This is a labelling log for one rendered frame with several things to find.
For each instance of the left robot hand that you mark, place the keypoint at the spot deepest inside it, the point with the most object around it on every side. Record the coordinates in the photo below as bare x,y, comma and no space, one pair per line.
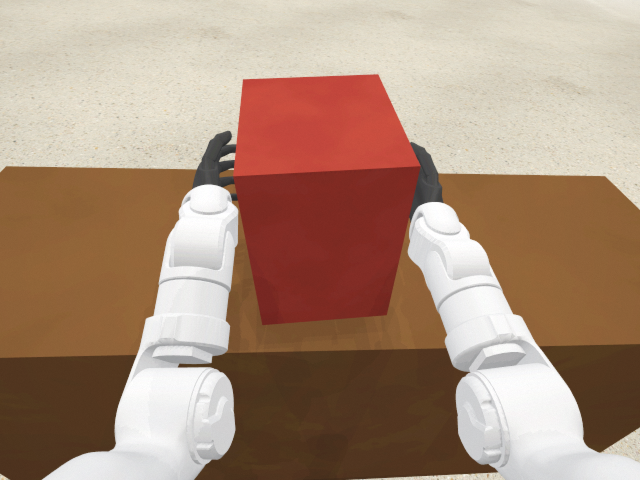
209,169

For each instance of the right robot upper arm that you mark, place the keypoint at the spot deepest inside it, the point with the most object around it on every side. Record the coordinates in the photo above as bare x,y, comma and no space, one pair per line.
522,421

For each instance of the right robot hand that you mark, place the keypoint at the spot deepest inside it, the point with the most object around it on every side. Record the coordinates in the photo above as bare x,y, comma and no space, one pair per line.
428,188

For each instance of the right robot forearm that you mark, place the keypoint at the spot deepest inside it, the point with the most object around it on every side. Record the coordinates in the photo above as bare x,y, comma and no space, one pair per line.
482,332

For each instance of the left robot forearm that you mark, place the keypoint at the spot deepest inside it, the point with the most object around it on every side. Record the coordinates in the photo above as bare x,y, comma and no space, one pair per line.
189,323

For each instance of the carton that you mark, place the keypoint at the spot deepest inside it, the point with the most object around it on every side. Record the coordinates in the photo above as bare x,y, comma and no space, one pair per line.
325,178

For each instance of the left robot upper arm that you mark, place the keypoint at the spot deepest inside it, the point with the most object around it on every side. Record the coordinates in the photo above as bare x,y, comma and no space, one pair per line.
170,424

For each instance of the pedestal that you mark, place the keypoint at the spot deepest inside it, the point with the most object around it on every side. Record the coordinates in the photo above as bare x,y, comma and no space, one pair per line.
81,252

